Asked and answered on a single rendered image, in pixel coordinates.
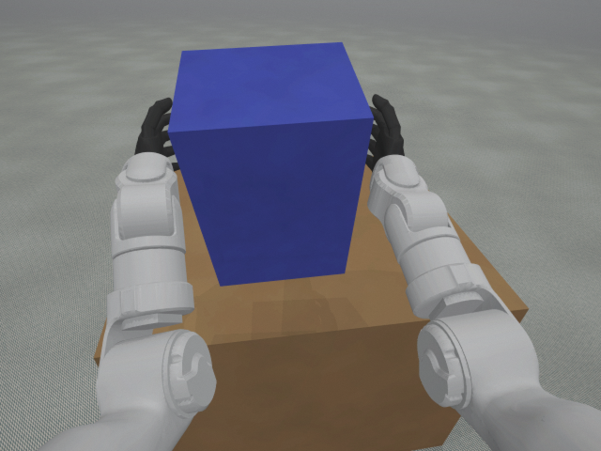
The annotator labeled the right robot upper arm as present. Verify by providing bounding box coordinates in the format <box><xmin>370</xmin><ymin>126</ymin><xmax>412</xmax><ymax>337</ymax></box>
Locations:
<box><xmin>417</xmin><ymin>309</ymin><xmax>601</xmax><ymax>451</ymax></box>

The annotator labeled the robot right forearm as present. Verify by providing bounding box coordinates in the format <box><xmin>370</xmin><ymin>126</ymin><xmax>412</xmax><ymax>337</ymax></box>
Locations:
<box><xmin>367</xmin><ymin>155</ymin><xmax>539</xmax><ymax>375</ymax></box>

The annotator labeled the carton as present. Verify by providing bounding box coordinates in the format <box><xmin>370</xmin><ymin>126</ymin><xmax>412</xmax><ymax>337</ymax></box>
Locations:
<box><xmin>168</xmin><ymin>42</ymin><xmax>374</xmax><ymax>287</ymax></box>

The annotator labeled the robot right hand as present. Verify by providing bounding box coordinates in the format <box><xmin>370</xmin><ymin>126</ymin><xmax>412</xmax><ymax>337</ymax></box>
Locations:
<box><xmin>365</xmin><ymin>94</ymin><xmax>405</xmax><ymax>173</ymax></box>

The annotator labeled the pedestal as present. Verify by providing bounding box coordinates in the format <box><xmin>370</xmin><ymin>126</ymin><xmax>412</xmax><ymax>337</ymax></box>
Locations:
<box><xmin>94</xmin><ymin>156</ymin><xmax>529</xmax><ymax>451</ymax></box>

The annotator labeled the robot left forearm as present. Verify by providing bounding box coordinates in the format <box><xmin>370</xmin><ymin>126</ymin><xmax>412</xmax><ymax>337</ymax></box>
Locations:
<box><xmin>96</xmin><ymin>152</ymin><xmax>194</xmax><ymax>408</ymax></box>

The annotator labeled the robot left hand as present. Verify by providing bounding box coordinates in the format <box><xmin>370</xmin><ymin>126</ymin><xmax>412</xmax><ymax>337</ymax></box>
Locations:
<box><xmin>134</xmin><ymin>98</ymin><xmax>180</xmax><ymax>171</ymax></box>

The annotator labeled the left robot upper arm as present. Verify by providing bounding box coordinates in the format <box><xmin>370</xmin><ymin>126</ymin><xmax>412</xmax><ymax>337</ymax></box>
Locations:
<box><xmin>37</xmin><ymin>329</ymin><xmax>216</xmax><ymax>451</ymax></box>

